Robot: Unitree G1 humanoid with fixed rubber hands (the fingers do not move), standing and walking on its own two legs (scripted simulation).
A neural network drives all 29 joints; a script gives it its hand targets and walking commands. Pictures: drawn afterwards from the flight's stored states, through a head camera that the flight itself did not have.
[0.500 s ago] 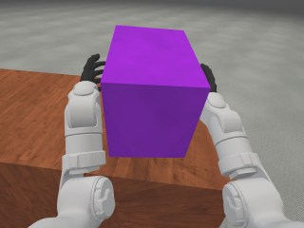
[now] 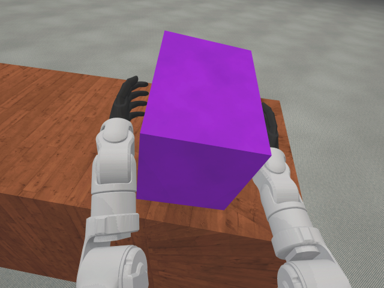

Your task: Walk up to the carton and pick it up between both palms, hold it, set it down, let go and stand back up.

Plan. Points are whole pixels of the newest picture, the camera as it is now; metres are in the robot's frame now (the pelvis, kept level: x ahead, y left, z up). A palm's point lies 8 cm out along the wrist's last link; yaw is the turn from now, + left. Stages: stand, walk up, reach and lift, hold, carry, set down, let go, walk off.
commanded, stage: set down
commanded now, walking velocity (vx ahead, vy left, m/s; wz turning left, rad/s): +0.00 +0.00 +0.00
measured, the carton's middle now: (195, 122) +0.42 -0.01 +0.16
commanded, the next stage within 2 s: none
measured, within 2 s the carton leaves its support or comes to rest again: neither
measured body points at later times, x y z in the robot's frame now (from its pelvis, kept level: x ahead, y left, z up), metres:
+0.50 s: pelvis +0.00 +0.01 +0.00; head -0.02 +0.04 +0.45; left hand +0.40 +0.13 +0.19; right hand +0.37 -0.16 +0.15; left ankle +0.01 +0.12 -0.75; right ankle +0.00 -0.11 -0.75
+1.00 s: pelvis +0.01 +0.00 +0.00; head +0.00 +0.04 +0.45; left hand +0.42 +0.13 +0.15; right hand +0.39 -0.16 +0.13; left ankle +0.01 +0.12 -0.75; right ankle +0.00 -0.11 -0.75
